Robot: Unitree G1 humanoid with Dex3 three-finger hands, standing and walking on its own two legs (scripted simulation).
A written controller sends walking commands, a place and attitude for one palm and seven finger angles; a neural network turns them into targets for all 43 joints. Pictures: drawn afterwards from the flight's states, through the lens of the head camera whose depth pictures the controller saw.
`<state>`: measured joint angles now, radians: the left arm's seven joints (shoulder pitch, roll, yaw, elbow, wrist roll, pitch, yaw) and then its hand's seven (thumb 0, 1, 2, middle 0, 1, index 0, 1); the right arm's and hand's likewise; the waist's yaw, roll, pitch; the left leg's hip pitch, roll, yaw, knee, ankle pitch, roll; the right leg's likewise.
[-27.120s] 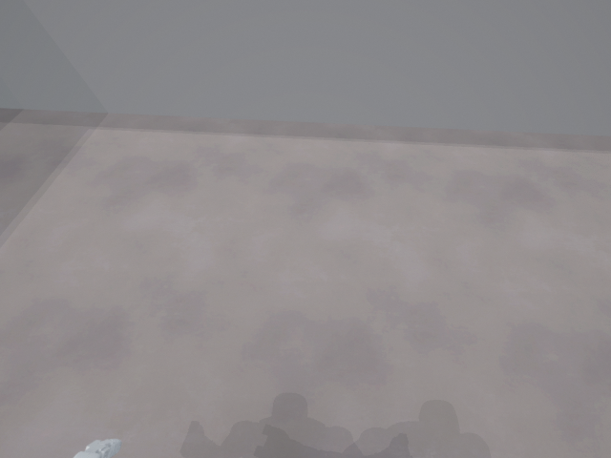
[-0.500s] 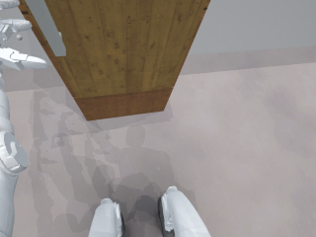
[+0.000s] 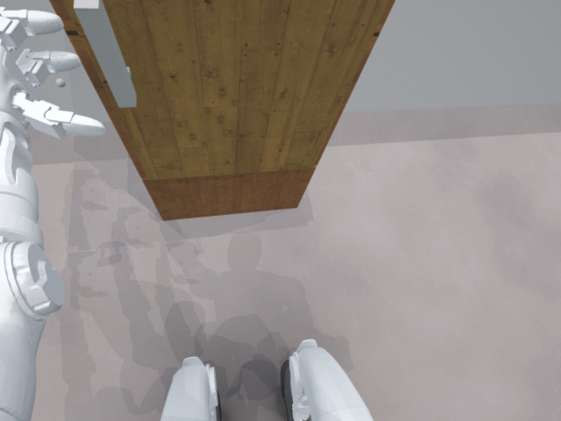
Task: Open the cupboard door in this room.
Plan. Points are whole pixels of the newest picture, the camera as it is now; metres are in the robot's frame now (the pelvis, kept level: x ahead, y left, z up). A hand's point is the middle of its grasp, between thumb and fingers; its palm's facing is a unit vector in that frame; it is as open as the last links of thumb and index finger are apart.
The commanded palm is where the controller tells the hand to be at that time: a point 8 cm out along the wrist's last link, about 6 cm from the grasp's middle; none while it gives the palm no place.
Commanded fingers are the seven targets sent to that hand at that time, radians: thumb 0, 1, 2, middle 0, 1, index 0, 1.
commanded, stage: move the hooked fingers beside the handle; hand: left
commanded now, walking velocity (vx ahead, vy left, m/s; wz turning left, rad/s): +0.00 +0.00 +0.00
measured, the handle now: (111, 46) +0.60 +0.17 +0.08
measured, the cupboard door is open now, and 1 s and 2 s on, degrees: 0 0 0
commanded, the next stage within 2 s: slide the fingers in behind the handle in 0.12 s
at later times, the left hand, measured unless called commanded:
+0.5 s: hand (76, 78) +0.55 +0.21 +0.07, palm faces +0.03 -1.00 -0.02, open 13.9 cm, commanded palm +0.53 +0.24 +0.07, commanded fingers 0.00 -0.50 0.30 -0.30 -1.20 -0.30 -1.20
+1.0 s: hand (106, 82) +0.54 +0.17 +0.07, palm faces +0.03 -1.00 -0.02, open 13.9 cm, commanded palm +0.52 +0.21 +0.07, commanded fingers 0.00 -0.50 0.30 -0.30 -1.20 -0.30 -1.20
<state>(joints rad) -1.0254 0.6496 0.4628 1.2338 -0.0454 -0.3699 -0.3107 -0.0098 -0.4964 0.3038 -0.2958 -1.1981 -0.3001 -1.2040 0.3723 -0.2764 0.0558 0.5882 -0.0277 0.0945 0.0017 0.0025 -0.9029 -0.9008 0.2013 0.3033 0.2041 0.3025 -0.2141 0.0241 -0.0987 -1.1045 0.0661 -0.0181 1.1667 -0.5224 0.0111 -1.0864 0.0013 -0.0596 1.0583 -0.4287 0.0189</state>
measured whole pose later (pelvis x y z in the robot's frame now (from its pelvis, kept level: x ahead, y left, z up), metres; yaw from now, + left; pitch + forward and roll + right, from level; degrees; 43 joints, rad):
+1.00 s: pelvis +0.00 +0.00 +0.00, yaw +0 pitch +26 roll -4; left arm -1.03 0.52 0.40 1.21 -0.03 -0.40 -0.17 -0.01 -0.50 0.30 -0.30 -1.20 -0.30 -1.20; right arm 0.39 -0.26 0.05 0.61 -0.04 0.08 0.03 0.00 -0.90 -0.90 0.20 0.30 0.20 0.30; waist -0.21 0.04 -0.11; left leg -1.09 0.06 -0.01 1.17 -0.52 0.01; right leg -1.08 0.00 -0.05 1.07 -0.43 0.02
